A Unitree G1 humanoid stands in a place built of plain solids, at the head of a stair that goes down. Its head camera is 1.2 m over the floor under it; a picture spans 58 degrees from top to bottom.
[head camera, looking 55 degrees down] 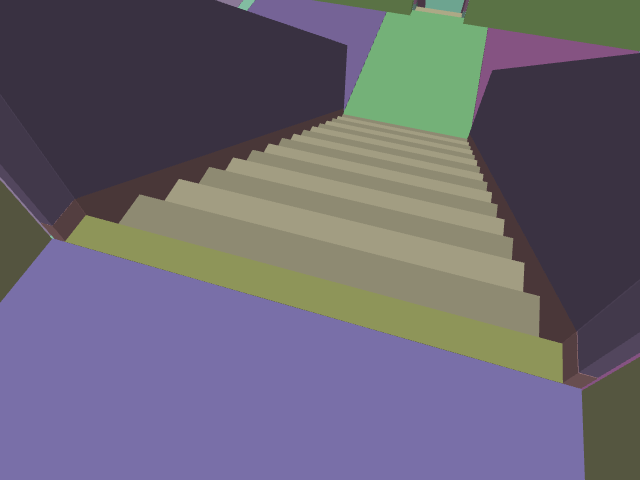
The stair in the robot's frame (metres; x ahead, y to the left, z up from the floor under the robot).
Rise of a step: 0.16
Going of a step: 0.25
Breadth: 1.60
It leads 17 degrees to the right of straight ahead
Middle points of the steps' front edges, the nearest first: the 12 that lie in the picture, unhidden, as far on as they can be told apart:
0.71 0.06 0.00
0.95 -0.01 -0.16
1.19 -0.09 -0.33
1.44 -0.16 -0.49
1.68 -0.24 -0.66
1.92 -0.31 -0.82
2.16 -0.39 -0.99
2.40 -0.46 -1.15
2.64 -0.54 -1.32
2.88 -0.61 -1.48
3.12 -0.69 -1.64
3.37 -0.76 -1.81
